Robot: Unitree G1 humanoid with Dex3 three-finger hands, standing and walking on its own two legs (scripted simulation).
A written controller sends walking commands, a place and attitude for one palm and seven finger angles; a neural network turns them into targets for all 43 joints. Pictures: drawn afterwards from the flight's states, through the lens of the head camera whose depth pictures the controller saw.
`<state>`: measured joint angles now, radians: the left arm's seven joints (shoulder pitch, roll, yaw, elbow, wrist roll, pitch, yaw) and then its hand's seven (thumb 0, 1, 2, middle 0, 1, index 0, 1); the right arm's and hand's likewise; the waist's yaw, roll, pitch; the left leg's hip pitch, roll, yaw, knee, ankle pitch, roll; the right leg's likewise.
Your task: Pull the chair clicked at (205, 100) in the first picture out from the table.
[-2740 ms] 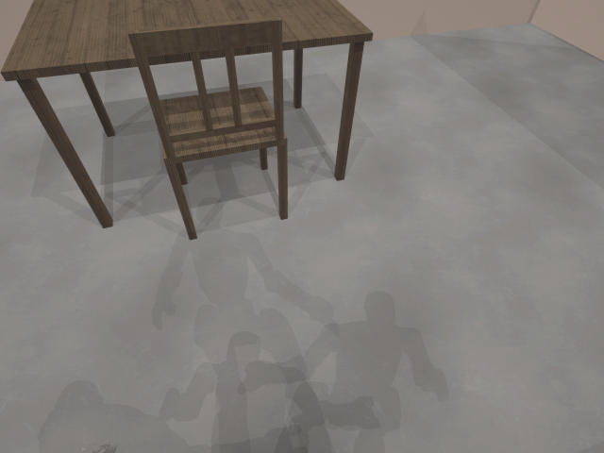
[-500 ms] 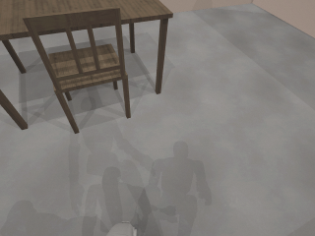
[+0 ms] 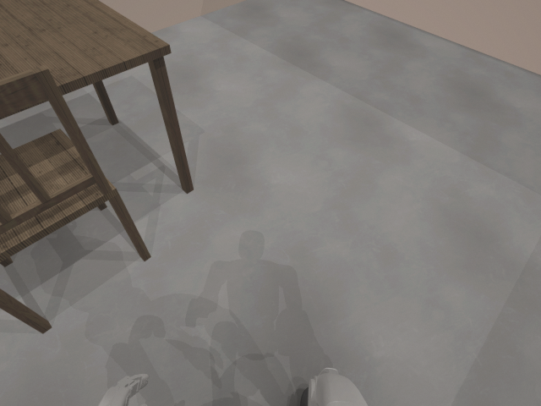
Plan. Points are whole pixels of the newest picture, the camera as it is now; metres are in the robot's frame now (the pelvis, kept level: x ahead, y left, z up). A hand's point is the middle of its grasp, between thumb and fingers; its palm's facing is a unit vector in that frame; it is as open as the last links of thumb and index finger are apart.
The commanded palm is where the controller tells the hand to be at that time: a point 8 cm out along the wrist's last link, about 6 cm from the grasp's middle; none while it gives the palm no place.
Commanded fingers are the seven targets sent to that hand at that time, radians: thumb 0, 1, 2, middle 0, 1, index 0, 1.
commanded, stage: walk to a spot facing it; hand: left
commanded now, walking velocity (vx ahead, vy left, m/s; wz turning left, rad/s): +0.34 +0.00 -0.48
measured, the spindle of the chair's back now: out of the picture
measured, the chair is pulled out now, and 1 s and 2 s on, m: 0.00 0.00 0.00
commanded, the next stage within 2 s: turn to face it in 0.26 s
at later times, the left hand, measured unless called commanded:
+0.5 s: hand (172, 330) +0.28 +0.19 -0.19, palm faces -0.07 -0.98 -0.19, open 7.3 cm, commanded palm none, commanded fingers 0.00 0.90 0.90 -0.20 -0.30 -0.20 -0.30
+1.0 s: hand (181, 278) +0.37 +0.19 -0.16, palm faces +0.14 -0.96 -0.25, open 7.4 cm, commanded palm none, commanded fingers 0.00 0.90 0.90 -0.20 -0.30 -0.20 -0.30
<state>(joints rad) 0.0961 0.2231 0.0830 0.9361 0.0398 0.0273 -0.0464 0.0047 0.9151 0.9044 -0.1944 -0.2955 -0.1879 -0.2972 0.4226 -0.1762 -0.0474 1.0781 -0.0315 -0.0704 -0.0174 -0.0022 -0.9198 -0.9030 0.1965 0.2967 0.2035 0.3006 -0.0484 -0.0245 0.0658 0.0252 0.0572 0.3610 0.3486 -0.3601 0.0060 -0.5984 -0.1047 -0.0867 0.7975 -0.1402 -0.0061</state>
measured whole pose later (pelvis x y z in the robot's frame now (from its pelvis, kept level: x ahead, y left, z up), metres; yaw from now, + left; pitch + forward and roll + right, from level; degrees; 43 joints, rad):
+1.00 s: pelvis +0.29 -0.02 +0.00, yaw +7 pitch +1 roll +0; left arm 0.15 0.19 0.06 0.92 0.01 0.02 0.02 0.01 0.91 0.90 -0.20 -0.30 -0.19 -0.30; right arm 0.26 -0.20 -0.08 0.98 -0.02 0.05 0.00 0.00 -0.91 -0.90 0.20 0.30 0.21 0.30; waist -0.04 0.02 0.05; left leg -0.34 -0.07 -0.09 0.52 -0.19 0.02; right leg -0.31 -0.02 -0.01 0.61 -0.32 0.06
